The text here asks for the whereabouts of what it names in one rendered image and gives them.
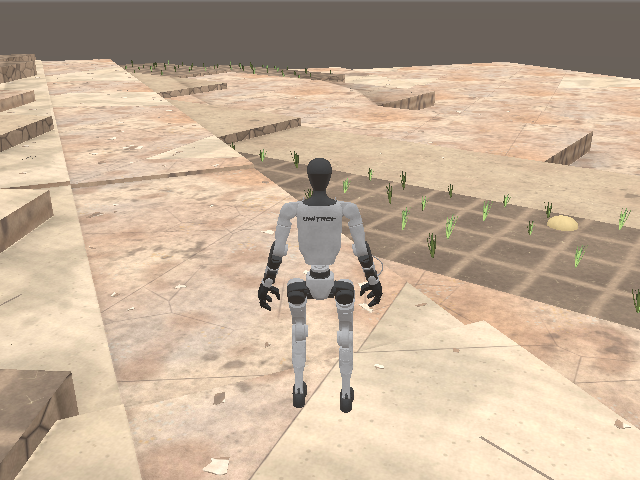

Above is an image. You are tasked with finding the left robot shin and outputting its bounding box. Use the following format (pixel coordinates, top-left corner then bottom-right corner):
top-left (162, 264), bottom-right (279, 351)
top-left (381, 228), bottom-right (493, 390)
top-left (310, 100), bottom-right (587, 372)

top-left (292, 324), bottom-right (306, 394)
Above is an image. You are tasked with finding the robot torso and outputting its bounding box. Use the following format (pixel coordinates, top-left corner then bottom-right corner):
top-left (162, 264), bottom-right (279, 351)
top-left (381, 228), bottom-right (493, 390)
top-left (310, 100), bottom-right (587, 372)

top-left (296, 197), bottom-right (343, 300)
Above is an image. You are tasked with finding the robot left forearm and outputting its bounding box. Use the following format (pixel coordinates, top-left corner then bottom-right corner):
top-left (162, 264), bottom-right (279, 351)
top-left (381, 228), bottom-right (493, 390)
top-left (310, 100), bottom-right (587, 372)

top-left (261, 241), bottom-right (282, 288)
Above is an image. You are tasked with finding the left robot upper arm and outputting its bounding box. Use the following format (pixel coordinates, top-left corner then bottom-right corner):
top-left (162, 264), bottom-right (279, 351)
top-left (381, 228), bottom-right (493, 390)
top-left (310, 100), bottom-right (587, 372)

top-left (272, 201), bottom-right (299, 257)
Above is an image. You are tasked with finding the robot right forearm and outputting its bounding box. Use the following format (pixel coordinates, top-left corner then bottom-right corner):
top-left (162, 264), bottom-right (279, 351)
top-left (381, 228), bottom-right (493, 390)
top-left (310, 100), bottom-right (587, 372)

top-left (358, 241), bottom-right (379, 285)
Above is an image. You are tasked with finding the robot right hand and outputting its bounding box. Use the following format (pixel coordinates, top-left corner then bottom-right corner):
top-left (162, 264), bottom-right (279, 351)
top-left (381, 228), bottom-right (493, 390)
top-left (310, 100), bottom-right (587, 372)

top-left (360, 281), bottom-right (383, 307)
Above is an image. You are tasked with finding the robot left hand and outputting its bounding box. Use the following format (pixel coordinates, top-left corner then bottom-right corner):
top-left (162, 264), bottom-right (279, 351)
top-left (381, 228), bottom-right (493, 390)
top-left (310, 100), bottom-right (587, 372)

top-left (258, 283), bottom-right (280, 311)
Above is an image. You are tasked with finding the right robot upper arm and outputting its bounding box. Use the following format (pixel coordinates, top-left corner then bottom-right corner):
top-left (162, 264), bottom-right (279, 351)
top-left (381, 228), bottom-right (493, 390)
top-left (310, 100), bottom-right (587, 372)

top-left (340, 201), bottom-right (368, 257)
